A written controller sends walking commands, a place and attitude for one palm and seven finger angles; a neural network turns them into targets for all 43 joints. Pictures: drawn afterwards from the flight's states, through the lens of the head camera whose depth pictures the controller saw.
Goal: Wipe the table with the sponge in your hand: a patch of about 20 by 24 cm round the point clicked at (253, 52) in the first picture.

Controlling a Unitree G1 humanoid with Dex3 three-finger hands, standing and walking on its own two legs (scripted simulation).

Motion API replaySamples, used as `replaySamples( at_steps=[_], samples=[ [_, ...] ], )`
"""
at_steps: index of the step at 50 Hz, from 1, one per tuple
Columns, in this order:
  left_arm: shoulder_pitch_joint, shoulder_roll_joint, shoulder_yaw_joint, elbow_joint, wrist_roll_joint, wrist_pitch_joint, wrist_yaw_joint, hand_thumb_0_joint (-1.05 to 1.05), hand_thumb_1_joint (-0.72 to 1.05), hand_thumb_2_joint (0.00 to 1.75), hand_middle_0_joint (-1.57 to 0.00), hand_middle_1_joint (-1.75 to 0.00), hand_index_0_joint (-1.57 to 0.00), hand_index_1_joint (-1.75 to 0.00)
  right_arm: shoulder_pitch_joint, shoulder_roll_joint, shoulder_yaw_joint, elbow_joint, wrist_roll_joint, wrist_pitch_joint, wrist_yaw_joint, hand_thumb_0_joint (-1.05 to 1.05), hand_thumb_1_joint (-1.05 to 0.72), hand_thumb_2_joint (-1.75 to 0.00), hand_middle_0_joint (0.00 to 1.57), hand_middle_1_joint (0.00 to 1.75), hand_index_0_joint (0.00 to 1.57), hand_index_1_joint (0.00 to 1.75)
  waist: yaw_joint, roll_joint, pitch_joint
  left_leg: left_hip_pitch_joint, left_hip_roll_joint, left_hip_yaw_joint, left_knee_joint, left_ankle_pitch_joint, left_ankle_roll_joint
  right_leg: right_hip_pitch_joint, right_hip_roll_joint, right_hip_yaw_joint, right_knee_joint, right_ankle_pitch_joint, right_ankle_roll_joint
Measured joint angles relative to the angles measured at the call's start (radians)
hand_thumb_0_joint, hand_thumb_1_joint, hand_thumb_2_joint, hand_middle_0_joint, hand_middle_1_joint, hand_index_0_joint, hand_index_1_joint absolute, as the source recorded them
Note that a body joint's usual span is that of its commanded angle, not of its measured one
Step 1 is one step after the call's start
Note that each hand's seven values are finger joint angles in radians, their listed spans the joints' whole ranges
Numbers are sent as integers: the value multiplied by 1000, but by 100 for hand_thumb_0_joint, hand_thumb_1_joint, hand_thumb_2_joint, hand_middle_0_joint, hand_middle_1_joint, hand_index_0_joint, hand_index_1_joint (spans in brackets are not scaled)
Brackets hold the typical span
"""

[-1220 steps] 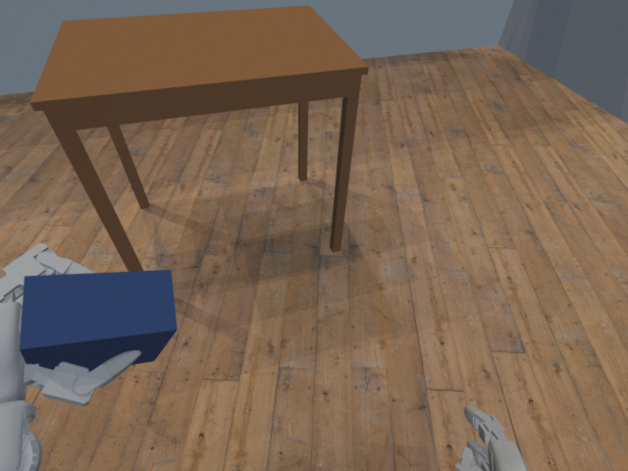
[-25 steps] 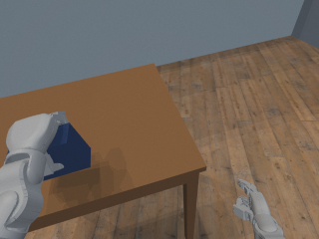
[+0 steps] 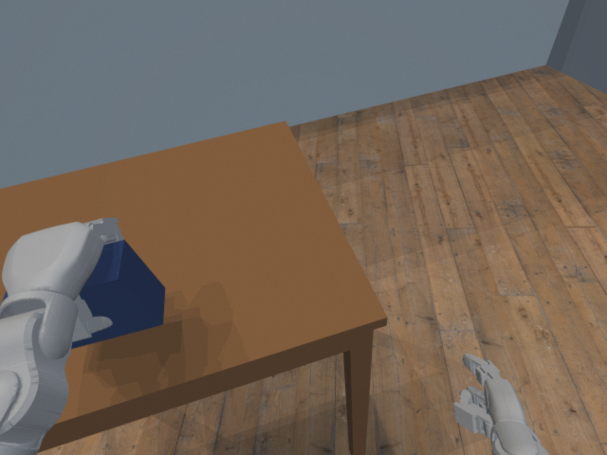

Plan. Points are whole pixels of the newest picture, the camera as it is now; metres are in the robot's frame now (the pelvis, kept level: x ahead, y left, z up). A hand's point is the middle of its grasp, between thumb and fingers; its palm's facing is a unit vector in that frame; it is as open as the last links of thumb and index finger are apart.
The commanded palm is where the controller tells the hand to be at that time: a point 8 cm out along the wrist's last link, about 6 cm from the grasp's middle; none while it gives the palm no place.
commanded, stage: move the sponge above the wiping area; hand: left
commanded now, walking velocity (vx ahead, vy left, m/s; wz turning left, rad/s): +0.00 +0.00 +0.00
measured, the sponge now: (101, 304) +0.24 +0.30 +0.11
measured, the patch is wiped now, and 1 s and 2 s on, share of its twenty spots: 0.00 0.00 0.00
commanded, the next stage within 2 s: lower the sponge onto the table in 0.50 s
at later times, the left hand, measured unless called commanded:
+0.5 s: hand (83, 281) +0.23 +0.29 +0.16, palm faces +0.10 -0.04 -0.99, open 9.7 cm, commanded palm +0.19 +0.30 +0.23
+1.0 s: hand (77, 281) +0.23 +0.30 +0.16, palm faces +0.10 -0.04 -0.99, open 9.7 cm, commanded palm +0.19 +0.30 +0.22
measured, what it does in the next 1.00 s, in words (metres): stands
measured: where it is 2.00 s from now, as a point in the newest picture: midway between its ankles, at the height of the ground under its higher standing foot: outside the picture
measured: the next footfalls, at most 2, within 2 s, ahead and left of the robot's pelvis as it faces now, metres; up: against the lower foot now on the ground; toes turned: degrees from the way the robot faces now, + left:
none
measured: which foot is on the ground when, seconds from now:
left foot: down 0.00-1.00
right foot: down 0.00-1.00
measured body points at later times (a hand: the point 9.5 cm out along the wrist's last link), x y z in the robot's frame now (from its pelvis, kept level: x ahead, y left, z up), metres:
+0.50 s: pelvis +0.00 +0.00 +0.00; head -0.01 -0.05 +0.45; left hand +0.22 +0.29 +0.21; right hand +0.26 -0.19 -0.08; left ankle -0.02 +0.11 -0.74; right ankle +0.02 -0.10 -0.74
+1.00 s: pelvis -0.01 +0.00 +0.00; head -0.01 -0.05 +0.45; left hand +0.22 +0.30 +0.22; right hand +0.25 -0.20 -0.08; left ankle -0.02 +0.11 -0.74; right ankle +0.02 -0.10 -0.74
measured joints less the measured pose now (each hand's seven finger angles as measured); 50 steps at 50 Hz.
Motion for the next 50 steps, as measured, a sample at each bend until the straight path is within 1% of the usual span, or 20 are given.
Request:
replaySamples(
  at_steps=[7, 14, 17, 22, 25, 31, 34, 37, 40, 45, 50],
  samples=[
    [14, -3, 10, -36, -7, 13, 8, 0, -48, 106, -78, -138, -78, -138, -17, 9, 4, 0, 1, 0, 4, 2, -90, -90, 20, 30, 20, 30, 8, 4, -4, 5, -1, 2, -2, 0, 1, 5, 0, 2, -2, 1, 1],
    [6, 2, -2, -32, -3, 40, -9, 0, -48, 106, -78, -138, -78, -138, -33, 14, 14, -9, 3, 7, 5, 2, -90, -90, 20, 30, 20, 30, 12, 5, -7, 4, -4, -2, -3, 3, 3, 5, -4, -1, -2, 2, 3],
    [-6, -1, -12, -28, 1, 42, -19, 0, -48, 106, -78, -138, -78, -138, -37, 14, 18, -10, 3, 6, 2, 2, -90, -90, 20, 30, 20, 30, 15, 3, -4, 5, -6, -4, -5, 7, 3, 7, -6, -2, -5, 4, 3],
    [-19, -3, -25, -32, 9, 27, -20, 0, -48, 106, -78, -138, -78, -138, -39, 17, 21, -9, 0, 5, 2, 2, -90, -90, 20, 30, 20, 30, 17, -1, 0, 9, -6, -4, -10, 11, 4, 11, -6, -2, -11, 9, 3],
    [-31, -1, -27, -26, 10, 24, -16, 0, -48, 106, -78, -138, -78, -138, -36, 19, 21, -9, 0, 8, 4, 1, -90, -90, 20, 30, 20, 30, 15, -3, 0, 10, -7, -5, -13, 13, 4, 12, -7, -3, -14, 11, 4],
    [-20, 10, -3, -32, 2, 42, -15, 0, -48, 106, -78, -138, -78, -138, -33, 18, 22, -6, 2, 14, 11, 2, -90, -90, 20, 30, 20, 30, 10, -2, -1, 9, -5, 2, -14, 14, 4, 8, -5, 4, -14, 13, 4],
    [-19, 8, -1, -29, -1, 50, -20, 0, -48, 106, -78, -138, -78, -138, -27, 13, 20, -6, 3, 14, 10, 2, -90, -90, 20, 30, 20, 30, 9, 1, -1, 6, -6, 1, -11, 13, 5, 7, -6, 3, -12, 13, 5],
    [-9, 7, 0, -34, -2, 49, -28, 0, -48, 106, -78, -138, -78, -138, -23, 9, 18, -5, 3, 13, 7, 2, -90, -90, 20, 30, 20, 30, 9, 2, 0, 5, -7, 1, -10, 13, 5, 5, -6, 3, -10, 12, 5],
    [-7, 5, -8, -34, -1, 33, -29, 0, -48, 106, -78, -138, -78, -138, -15, 8, 14, -6, 2, 10, 3, 2, -90, -90, 20, 30, 20, 30, 9, 1, 2, 5, -8, -3, -9, 13, 6, 7, -8, -1, -10, 11, 6],
    [-12, 6, -13, -27, 0, 10, -17, 0, -48, 106, -78, -138, -78, -138, -13, 12, 14, -1, 1, 6, 0, 2, -90, -90, 20, 30, 20, 30, 11, -2, 3, 7, -7, -3, -9, 12, 4, 10, -6, -1, -11, 11, 5],
    [-19, 9, 3, -6, -4, 16, -7, 0, -48, 106, -78, -138, -78, -138, -18, 16, 16, 1, 1, 6, 4, 2, -90, -90, 20, 30, 20, 30, 7, -2, 1, 6, -4, -1, -7, 11, 3, 8, -3, 1, -11, 12, 3]
  ],
)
